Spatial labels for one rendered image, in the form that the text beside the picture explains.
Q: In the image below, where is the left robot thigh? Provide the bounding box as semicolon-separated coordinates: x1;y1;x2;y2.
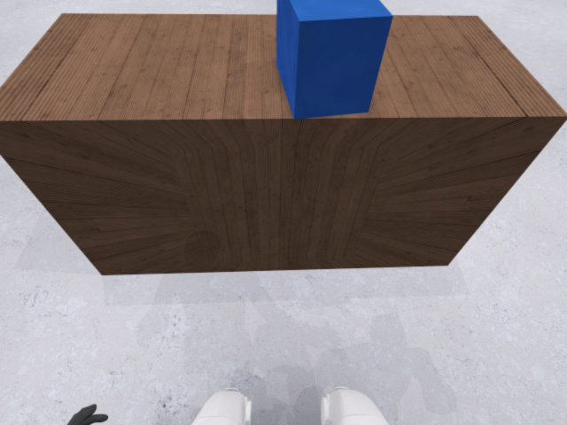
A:
191;390;252;425

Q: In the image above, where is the pedestal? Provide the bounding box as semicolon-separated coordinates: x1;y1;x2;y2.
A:
0;13;567;275

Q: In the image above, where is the carton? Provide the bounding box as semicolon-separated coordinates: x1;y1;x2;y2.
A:
276;0;393;120

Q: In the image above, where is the right robot thigh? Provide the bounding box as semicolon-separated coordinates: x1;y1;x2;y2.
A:
321;390;389;425

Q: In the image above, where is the robot thigh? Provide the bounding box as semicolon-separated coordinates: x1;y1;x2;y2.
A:
321;390;389;425
191;390;252;425

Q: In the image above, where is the robot left hand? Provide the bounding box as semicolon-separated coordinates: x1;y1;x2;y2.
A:
67;404;108;425

